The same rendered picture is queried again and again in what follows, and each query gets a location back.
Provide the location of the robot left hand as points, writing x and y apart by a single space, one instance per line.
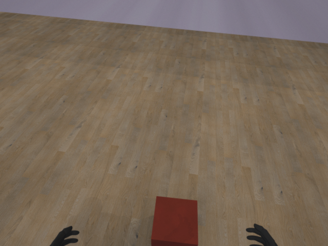
60 239

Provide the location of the carton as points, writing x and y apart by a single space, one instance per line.
175 222

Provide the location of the robot right hand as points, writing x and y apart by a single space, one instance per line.
265 238

